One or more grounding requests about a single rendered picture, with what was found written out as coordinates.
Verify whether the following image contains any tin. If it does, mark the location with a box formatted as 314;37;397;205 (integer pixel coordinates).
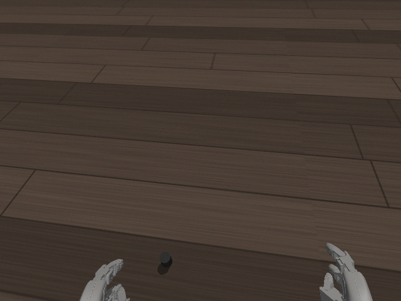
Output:
159;251;172;267

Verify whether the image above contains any right robot hand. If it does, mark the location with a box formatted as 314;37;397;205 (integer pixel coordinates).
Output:
320;243;373;301

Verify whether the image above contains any left robot hand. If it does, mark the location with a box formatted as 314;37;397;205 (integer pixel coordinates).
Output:
79;259;130;301

